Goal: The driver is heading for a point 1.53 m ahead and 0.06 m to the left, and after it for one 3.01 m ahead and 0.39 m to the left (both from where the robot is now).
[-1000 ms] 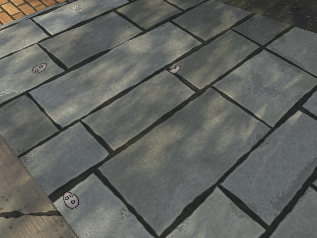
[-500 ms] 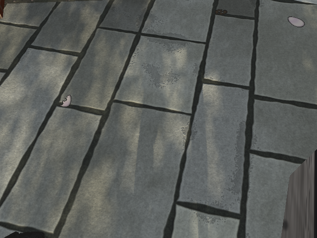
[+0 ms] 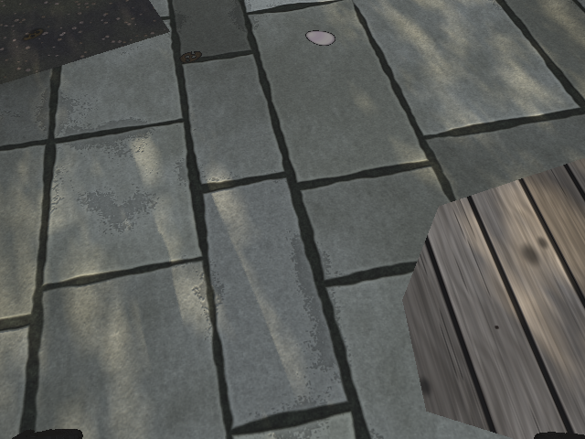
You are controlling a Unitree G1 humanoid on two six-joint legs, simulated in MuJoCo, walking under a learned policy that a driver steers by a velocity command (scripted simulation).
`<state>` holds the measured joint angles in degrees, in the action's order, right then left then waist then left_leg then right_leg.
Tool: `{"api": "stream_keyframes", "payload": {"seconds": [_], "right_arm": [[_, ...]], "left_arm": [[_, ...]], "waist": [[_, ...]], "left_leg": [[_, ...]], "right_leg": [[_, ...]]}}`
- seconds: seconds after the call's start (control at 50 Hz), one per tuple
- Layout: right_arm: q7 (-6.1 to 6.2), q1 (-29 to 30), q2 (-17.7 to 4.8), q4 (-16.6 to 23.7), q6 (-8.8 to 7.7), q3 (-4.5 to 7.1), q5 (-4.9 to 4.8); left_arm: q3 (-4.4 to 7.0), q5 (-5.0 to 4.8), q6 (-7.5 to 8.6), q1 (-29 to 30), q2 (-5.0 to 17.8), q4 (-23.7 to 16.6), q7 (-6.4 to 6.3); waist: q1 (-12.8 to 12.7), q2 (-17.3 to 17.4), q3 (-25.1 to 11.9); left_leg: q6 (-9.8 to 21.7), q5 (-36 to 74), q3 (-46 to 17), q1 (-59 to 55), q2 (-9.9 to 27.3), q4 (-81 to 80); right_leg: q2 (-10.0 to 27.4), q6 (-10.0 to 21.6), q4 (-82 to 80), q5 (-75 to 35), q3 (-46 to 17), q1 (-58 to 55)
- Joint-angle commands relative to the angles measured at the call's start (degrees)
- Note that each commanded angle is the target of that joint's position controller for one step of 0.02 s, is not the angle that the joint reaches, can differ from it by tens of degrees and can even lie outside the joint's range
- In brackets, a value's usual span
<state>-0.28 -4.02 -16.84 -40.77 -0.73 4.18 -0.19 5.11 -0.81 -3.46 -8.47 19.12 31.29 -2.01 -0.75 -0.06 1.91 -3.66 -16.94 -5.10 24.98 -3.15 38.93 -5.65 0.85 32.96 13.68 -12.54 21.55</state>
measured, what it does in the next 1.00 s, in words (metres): steps on the spot: left foot, then right foot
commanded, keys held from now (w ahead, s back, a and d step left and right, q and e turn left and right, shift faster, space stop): shift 1.00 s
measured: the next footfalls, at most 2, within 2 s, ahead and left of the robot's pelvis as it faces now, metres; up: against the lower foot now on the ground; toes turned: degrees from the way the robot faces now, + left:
left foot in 0.04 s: +0.08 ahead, +0.13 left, +0.00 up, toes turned -6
right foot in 0.36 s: +0.01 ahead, -0.13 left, +0.00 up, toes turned -2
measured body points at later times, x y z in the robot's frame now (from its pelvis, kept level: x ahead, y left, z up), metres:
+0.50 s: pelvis +0.00 -0.01 +0.00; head +0.02 -0.02 +0.45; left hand +0.17 +0.22 -0.10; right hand +0.11 -0.28 -0.12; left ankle +0.04 +0.13 -0.73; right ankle -0.03 -0.13 -0.73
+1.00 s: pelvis +0.01 -0.02 +0.00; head +0.02 -0.02 +0.45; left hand +0.14 +0.22 -0.12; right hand +0.07 -0.29 -0.13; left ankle +0.04 +0.13 -0.73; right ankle -0.03 -0.13 -0.73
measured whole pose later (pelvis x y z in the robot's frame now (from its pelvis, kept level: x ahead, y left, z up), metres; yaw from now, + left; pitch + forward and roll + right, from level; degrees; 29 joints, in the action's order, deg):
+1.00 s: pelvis +0.01 -0.02 +0.00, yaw -5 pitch -1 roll +0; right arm 2.3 -10.0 -13.9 -55.4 0.6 2.6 0.1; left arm 2.1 0.5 0.3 -14.1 12.5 45.5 -1.0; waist 1.0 0.0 2.0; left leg -3.1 -14.6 -2.0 12.7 2.3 28.7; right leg -2.1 1.2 29.2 18.7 -2.8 8.9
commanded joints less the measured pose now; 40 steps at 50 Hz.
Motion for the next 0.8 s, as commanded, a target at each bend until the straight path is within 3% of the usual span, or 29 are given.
{"api": "stream_keyframes", "payload": {"seconds": [0.02,0.04,0.06,0.08,0.1,0.12,0.14,0.18,0.24,0.26,0.3,0.34,0.36,0.38,0.4,0.42,0.44,0.48,0.52,0.62,0.8], "right_arm": [[-0.50,-2.65,-5.03,3.12,-0.98,1.60,0.10],[-0.28,-2.77,-6.99,3.57,-1.02,2.05,1.02],[0.12,-0.34,-12.07,4.46,-0.62,2.89,2.12],[0.13,-1.78,-10.38,4.19,-0.87,2.66,3.10],[0.34,-1.24,-8.77,4.79,-1.08,2.18,2.32],[0.68,0.08,-7.26,4.82,-0.90,1.81,1.39],[0.91,0.93,-6.16,4.89,-0.69,1.38,0.49],[1.43,0.51,-4.96,4.22,-0.14,0.66,0.16],[1.66,-0.68,-4.32,3.21,0.72,0.48,0.47],[1.61,-1.71,-5.15,2.74,1.04,0.75,0.42],[1.53,-3.79,-6.65,2.00,1.55,1.15,-0.03],[1.45,-4.56,-5.94,1.31,1.53,0.70,-1.00],[1.32,-6.70,-5.31,0.63,0.98,0.43,-0.96],[0.90,-7.24,-3.55,1.02,0.11,-0.25,0.68],[0.80,-6.72,-0.77,1.49,-0.47,-0.98,1.28],[0.89,-3.95,-3.04,1.09,-0.57,-0.76,2.12],[0.77,-2.69,-3.14,0.77,-0.63,-0.64,2.03],[1.10,-3.06,-3.43,-0.07,-0.19,-0.46,1.50],[1.20,-3.78,-3.15,-0.90,-0.02,-0.52,1.01],[1.53,-4.74,-2.91,-3.58,0.14,-0.48,0.87],[2.25,-5.50,-3.54,-8.11,0.34,-0.33,0.48]], "left_arm": [[1.62,-0.32,0.72,1.91,6.99,-3.91,0.08],[1.00,0.22,0.82,-0.53,4.94,-3.44,0.02],[0.30,0.92,1.15,-4.54,2.80,-3.87,0.08],[1.38,1.26,1.80,-2.72,6.64,-4.12,-0.14],[2.71,0.56,1.94,-2.58,10.39,-2.81,-0.23],[2.89,0.29,1.64,-2.20,10.01,-1.54,-0.25],[2.47,0.42,1.16,-2.18,8.15,-0.84,-0.41],[1.20,0.35,0.91,-1.84,4.35,-0.48,-0.17],[-0.70,0.40,1.41,0.22,0.27,-0.74,0.35],[-1.09,0.43,1.54,0.98,-0.44,-0.80,0.58],[-0.66,-0.12,1.66,0.04,0.89,0.26,0.75],[-0.53,0.26,1.79,-3.29,0.88,2.45,0.93],[-0.46,0.96,1.85,-3.26,2.44,2.15,0.85],[-0.02,1.66,1.76,-3.97,5.72,1.39,0.41],[-0.30,2.57,2.05,-1.35,5.07,2.71,0.89],[-1.26,2.41,2.65,1.29,0.70,1.09,1.41],[-1.63,2.78,3.13,0.16,-0.39,2.01,1.59],[-1.20,2.34,3.98,-1.32,1.57,2.98,1.62],[-1.58,2.06,4.39,-2.75,0.77,3.81,1.37],[-1.84,1.85,4.34,-3.51,-0.06,4.61,1.14],[-1.73,1.55,4.46,-4.67,-0.78,7.38,1.10]], "waist": [[1.72,-10.41,-9.82],[0.74,-5.86,-9.44],[-3.58,10.22,-7.33],[-1.20,16.09,-6.24],[-0.54,10.60,-5.27],[-0.85,7.13,-4.63],[-0.79,6.20,-3.94],[-0.40,6.25,-4.10],[1.04,9.96,-6.39],[1.92,11.51,-6.81],[2.70,12.43,-7.26],[0.82,10.70,-6.62],[1.47,8.17,-7.05],[2.65,-0.48,-9.09],[4.94,-11.98,-7.73],[3.08,-8.15,-5.90],[2.32,-6.75,-5.48],[1.85,-5.34,-3.19],[1.99,-5.22,-2.19],[1.81,-2.40,-1.39],[1.68,-0.46,-2.58]], "left_leg": [[2.25,8.65,1.52,-10.07,1.40,-12.87],[4.53,13.52,-3.86,-14.32,7.30,-16.23],[11.58,25.12,-17.08,-16.46,18.24,-18.97],[21.05,25.77,-28.58,-13.85,25.98,-22.23],[21.78,22.37,-25.85,-13.28,25.11,-21.66],[19.11,19.15,-20.10,-12.94,21.39,-20.51],[16.99,17.61,-16.21,-13.32,18.61,-19.98],[15.78,20.02,-10.79,-14.11,15.47,-19.61],[14.86,21.57,-5.73,-17.15,12.87,-18.46],[15.17,21.89,-5.58,-17.44,13.07,-18.27],[15.77,22.79,-6.90,-18.21,14.18,-17.01],[13.67,22.48,-6.11,-15.37,13.30,-15.23],[10.50,19.04,-5.68,-11.87,12.60,-14.66],[6.64,12.41,-1.45,-7.61,9.31,-8.95],[3.36,0.34,3.00,-9.85,5.59,-11.88],[1.26,3.36,2.84,-12.58,5.73,-11.57],[0.85,6.34,3.05,-13.28,5.35,-11.93],[1.19,9.21,2.91,-13.63,5.46,-11.49],[1.60,9.93,2.55,-13.97,5.74,-11.90],[1.22,10.80,2.52,-14.51,5.85,-12.31],[1.20,13.75,2.33,-15.95,6.26,-12.12]], "right_leg": [[11.61,7.75,-3.08,-14.70,-14.01,-6.63],[8.38,4.98,1.32,-4.65,-11.56,-3.36],[-0.86,1.04,11.53,14.06,-1.81,4.52],[-1.23,-2.03,24.67,25.21,1.24,9.30],[0.33,-3.00,33.45,22.58,0.36,10.51],[0.69,-3.75,36.37,18.95,0.50,10.63],[0.78,-4.56,37.25,16.77,0.62,11.08],[0.97,-5.63,34.78,13.69,2.47,9.54],[3.93,-6.22,17.94,13.74,7.67,3.45],[4.61,-6.11,12.37,14.75,9.20,0.64],[4.49,-5.67,2.82,10.56,11.13,-3.53],[3.75,-3.49,-12.36,-1.72,12.33,-11.23],[6.14,-1.57,-13.57,-6.82,8.77,-16.14],[13.61,1.02,-11.81,-18.76,1.01,-20.78],[16.51,5.49,-10.53,-14.03,-1.40,-11.50],[14.25,5.72,-11.47,-7.50,-0.23,-9.26],[12.49,4.13,-11.47,-3.17,1.03,-8.79],[11.12,2.60,-11.48,-2.49,1.90,-7.29],[10.48,2.09,-11.03,-3.91,2.64,-6.65],[9.47,2.03,-10.55,-4.43,3.41,-6.67],[8.04,1.74,-9.32,-9.78,5.31,-8.50]]}}
Keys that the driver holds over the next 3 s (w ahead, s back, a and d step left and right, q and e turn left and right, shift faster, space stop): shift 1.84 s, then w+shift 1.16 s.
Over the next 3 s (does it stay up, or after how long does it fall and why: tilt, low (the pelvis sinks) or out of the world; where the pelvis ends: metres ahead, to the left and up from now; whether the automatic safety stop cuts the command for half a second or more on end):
stays up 0.74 -0.04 -0.02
